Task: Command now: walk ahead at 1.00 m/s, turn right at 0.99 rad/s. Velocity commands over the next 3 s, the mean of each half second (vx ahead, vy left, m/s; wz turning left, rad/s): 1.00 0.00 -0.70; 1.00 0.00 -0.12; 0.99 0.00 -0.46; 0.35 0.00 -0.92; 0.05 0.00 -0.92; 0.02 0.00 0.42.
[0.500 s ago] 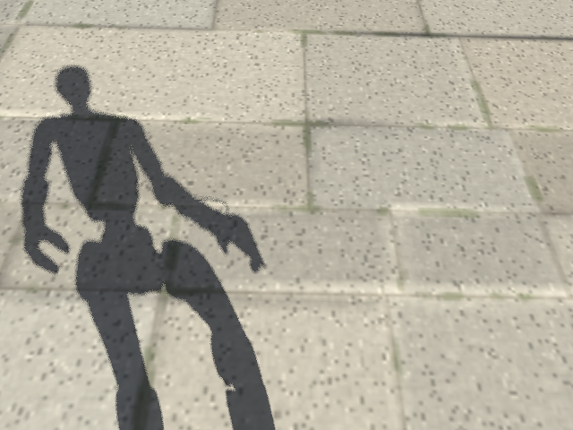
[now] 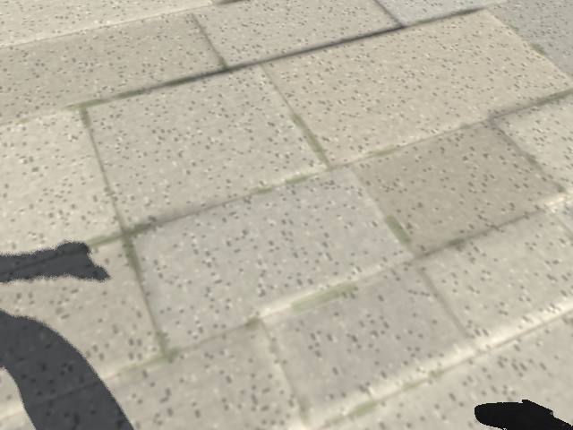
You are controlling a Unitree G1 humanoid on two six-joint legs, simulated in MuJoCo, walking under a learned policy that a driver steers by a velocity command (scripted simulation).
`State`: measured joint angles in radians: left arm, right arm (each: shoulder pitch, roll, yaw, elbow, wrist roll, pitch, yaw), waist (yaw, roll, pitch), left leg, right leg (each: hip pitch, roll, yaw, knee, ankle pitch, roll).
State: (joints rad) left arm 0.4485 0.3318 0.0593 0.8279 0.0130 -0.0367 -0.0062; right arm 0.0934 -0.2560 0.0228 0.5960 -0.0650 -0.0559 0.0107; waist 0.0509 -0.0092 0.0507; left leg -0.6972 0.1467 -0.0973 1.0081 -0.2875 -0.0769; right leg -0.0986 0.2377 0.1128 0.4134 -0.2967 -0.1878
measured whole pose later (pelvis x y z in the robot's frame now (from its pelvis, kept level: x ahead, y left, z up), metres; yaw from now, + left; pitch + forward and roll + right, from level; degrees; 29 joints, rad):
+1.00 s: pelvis +0.89 -0.17 -0.02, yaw -23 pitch +2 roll +0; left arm 0.54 0.29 0.03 0.98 0.00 -0.11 -0.01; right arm -0.03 -0.28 0.02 0.68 -0.03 -0.06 0.05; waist 0.10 0.00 0.04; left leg -0.68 0.04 0.09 0.55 0.09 0.09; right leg 0.31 0.10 0.03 0.05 -0.37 -0.11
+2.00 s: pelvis +1.61 -0.60 -0.01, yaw -69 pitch +2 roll +2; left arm 0.18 0.32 0.08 0.64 -0.03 0.06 0.02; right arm 0.05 -0.25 -0.04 0.60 -0.03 -0.04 -0.05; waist 0.04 0.02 0.08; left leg -0.47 -0.06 -0.03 0.49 -0.06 0.01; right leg -0.53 0.11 0.13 1.42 -0.53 0.07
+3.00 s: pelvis +1.58 -0.67 +0.00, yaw -76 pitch +3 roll -1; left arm 0.12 0.27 0.08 0.67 -0.01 -0.01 0.01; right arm 0.20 -0.34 -0.12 0.65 0.04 0.06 -0.04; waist -0.02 0.05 0.02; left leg -0.41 -0.08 -0.25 0.63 -0.36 -0.01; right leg -0.30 0.08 0.07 0.49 -0.24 -0.02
